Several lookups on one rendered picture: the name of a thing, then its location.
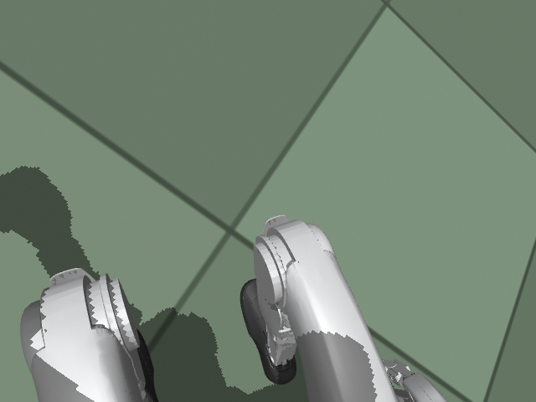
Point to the right robot hand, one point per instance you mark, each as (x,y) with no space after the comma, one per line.
(417,387)

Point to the right robot foot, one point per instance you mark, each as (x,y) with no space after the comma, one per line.
(255,324)

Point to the left robot foot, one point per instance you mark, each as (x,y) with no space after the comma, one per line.
(147,369)

